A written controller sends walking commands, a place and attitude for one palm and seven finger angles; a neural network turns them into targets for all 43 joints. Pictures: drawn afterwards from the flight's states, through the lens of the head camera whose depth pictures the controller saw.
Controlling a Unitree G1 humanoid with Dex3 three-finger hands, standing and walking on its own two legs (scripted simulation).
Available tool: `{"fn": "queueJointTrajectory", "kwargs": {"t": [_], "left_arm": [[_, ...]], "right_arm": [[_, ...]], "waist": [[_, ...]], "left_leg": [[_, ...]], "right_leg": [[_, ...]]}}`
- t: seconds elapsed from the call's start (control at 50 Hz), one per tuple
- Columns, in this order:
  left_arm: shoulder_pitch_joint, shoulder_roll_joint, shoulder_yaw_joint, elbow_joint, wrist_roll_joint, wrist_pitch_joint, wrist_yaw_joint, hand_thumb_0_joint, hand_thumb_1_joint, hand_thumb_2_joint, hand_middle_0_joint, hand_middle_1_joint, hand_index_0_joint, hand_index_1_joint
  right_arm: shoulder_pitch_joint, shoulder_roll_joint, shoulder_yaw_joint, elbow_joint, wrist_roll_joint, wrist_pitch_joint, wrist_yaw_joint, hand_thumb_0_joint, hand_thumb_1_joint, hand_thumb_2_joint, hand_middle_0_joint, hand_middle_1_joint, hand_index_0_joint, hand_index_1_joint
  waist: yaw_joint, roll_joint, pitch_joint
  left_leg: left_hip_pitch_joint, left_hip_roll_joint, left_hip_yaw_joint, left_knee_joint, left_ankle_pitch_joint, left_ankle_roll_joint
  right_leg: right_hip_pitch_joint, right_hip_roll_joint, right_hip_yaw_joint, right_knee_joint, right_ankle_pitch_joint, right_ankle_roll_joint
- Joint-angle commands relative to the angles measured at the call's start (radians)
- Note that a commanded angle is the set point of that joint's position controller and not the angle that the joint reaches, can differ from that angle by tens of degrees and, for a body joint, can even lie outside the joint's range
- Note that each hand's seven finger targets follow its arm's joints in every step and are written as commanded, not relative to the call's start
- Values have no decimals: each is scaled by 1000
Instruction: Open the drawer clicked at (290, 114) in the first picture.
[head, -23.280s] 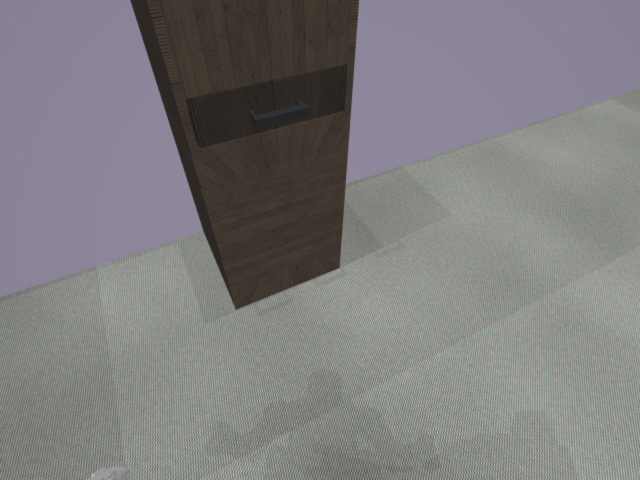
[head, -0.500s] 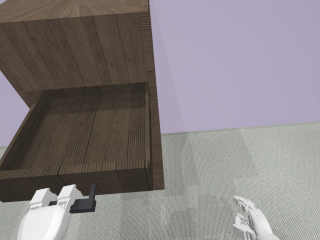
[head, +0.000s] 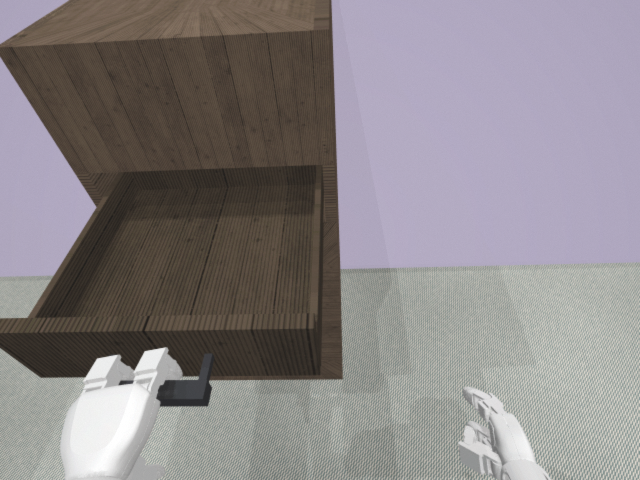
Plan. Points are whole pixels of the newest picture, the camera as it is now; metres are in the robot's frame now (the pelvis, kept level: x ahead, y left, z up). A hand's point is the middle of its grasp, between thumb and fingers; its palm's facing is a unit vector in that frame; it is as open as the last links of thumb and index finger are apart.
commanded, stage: open the thumb to release the handle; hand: left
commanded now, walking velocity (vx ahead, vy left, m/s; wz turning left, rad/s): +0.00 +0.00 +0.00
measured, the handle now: (155, 377) +0.22 +0.23 +0.04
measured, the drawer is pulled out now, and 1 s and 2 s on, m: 0.30 0.30 0.30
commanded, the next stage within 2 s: lift the hand off the handle in 0.04 s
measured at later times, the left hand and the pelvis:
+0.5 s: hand (145, 420) +0.18 +0.23 +0.02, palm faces +0.06 -0.09 -0.99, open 13.6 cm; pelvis -0.01 +0.00 +0.00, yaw +1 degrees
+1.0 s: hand (119, 399) +0.18 +0.24 +0.07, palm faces +0.07 -0.13 -0.99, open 13.3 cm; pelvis +0.00 +0.01 +0.02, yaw +0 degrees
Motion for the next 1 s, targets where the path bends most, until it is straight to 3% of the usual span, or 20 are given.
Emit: {"fn": "queueJointTrajectory", "kwargs": {"t": [0.0,0.04,0.1,0.14,0.16,0.2,0.24,0.32,0.36,0.42,0.5,0.54,0.6,0.64,0.72,0.76,0.82,0.9,0.94,0.98], "left_arm": [[-12,160,126,-157,5,-20,42,0,-500,300,-300,-1200,-300,-1200],[-21,139,106,-157,12,-25,50,0,-500,300,-300,-1200,-300,-1200],[-22,140,109,-154,4,-19,55,0,-500,300,-300,-1200,-300,-1200],[-75,112,79,-107,11,-15,56,0,-500,300,-300,-1200,-300,-1200],[-92,142,105,-108,16,-14,59,0,-500,300,-300,-1200,-300,-1200],[-129,153,114,-96,17,-3,65,0,-500,300,-300,-1200,-300,-1200],[-174,124,74,-88,23,7,67,0,-500,300,-300,-1200,-300,-1200],[-271,143,73,-43,20,32,57,0,-500,300,-300,-1200,-300,-1200],[-334,133,49,-31,21,35,51,0,-500,300,-300,-1200,-300,-1200],[-334,142,54,8,20,46,40,0,-500,300,-300,-1200,-300,-1200],[-346,193,89,-74,-1,42,24,0,-500,300,-300,-1200,-300,-1200],[-368,166,61,-111,-7,28,16,0,-500,300,-300,-1200,-300,-1200],[-353,214,117,-147,-20,5,8,0,-500,300,-300,-1200,-300,-1200],[-329,185,95,-192,-24,-14,6,0,-500,300,-300,-1200,-300,-1200],[-318,214,137,-194,-32,-12,4,0,-500,300,-300,-1200,-300,-1200],[-330,203,126,-225,-37,-10,-2,0,-500,300,-300,-1200,-300,-1200],[-317,238,158,-288,-42,-8,-7,0,-500,300,-300,-1200,-300,-1200],[-264,235,163,-326,-55,8,-28,0,-500,300,-300,-1200,-300,-1200],[-277,186,102,-360,-55,17,-48,0,-500,300,-300,-1200,-300,-1200],[-244,207,122,-380,-56,26,-66,0,-500,300,-300,-1200,-300,-1200]], "right_arm": [[-142,-104,-44,-154,1,-50,-16,0,-900,-900,200,300,200,300],[-139,-100,-49,-151,-1,-52,-14,0,-900,-900,200,300,200,300],[-144,-104,-50,-154,1,-51,-14,0,-900,-900,200,300,200,300],[-140,-105,-53,-142,1,-49,-17,0,-900,-900,200,300,200,300],[-146,-106,-52,-142,-1,-49,-20,0,-900,-900,200,300,200,300],[-147,-108,-53,-136,4,-47,-30,0,-900,-900,200,300,200,300],[-145,-103,-55,-131,5,-49,-34,0,-900,-900,200,300,200,300],[-161,-103,-44,-115,9,-49,-52,0,-900,-900,200,300,200,300],[-157,-100,-44,-104,12,-55,-60,0,-900,-900,200,300,200,300],[-161,-99,-39,-92,16,-55,-68,0,-900,-900,200,300,200,300],[-175,-100,-36,-98,19,-60,-76,0,-900,-900,200,300,200,300],[-181,-93,-36,-98,17,-68,-78,0,-900,-900,200,300,200,300],[-185,-93,-33,-97,16,-76,-79,0,-900,-900,200,300,200,300],[-183,-89,-36,-105,13,-85,-74,0,-900,-900,200,300,200,300],[-188,-92,-32,-101,14,-87,-66,0,-900,-900,200,300,200,300],[-188,-93,-37,-103,17,-90,-63,0,-900,-900,200,300,200,300],[-189,-96,-37,-105,17,-90,-60,0,-900,-900,200,300,200,300],[-195,-101,-37,-107,19,-81,-50,0,-900,-900,200,300,200,300],[-196,-96,-36,-112,21,-79,-42,0,-900,-900,200,300,200,300],[-199,-99,-37,-115,22,-73,-37,0,-900,-900,200,300,200,300]], "waist": [[5,-54,-53],[5,-28,-63],[5,-38,-73],[-11,-65,-52],[0,-65,-72],[-7,-64,-79],[-14,-38,-73],[-15,-92,-74],[-23,-82,-70],[-14,-105,-75],[-4,-55,-94],[-11,-46,-66],[0,-32,-69],[2,-11,-66],[8,-33,-60],[7,5,-63],[16,8,-95],[20,20,-85],[10,10,-62],[24,3,-71]], "left_leg": [[201,-26,-39,-82,139,24],[211,-25,-37,-79,144,24],[206,-23,-41,-81,144,23],[183,-21,-42,-77,124,23],[186,-24,-40,-75,118,22],[179,-25,-41,-79,104,22],[194,-24,-40,-82,95,23],[193,-26,-40,-96,62,24],[203,-27,-38,-101,54,25],[202,-29,-35,-111,62,26],[245,-34,-36,-134,88,27],[272,-33,-35,-140,91,29],[293,-34,-39,-153,110,27],[320,-31,-40,-162,133,27],[333,-30,-42,-179,136,22],[359,-26,-40,-191,146,21],[388,-22,-42,-202,184,20],[407,-15,-47,-224,226,17],[423,-10,-48,-231,233,18],[436,-6,-52,-249,254,17]], "right_leg": [[-87,-19,89,-212,271,9],[-99,-18,82,-201,272,8],[-92,-17,74,-199,269,7],[-117,-17,68,-192,258,13],[-115,-19,76,-197,243,15],[-102,-18,81,-204,228,13],[-119,-18,76,-206,206,13],[-116,-24,83,-237,146,22],[-118,-28,86,-253,130,24],[-87,-30,90,-264,143,26],[-32,-32,104,-293,165,20],[-45,-34,103,-311,157,22],[-20,-32,115,-329,168,16],[-22,-29,97,-320,199,15],[-10,-28,96,-336,188,19],[-8,-27,85,-338,192,17],[22,-25,79,-332,235,15],[54,-21,70,-340,278,10],[44,-24,48,-340,275,16],[64,-21,45,-345,283,15]]}}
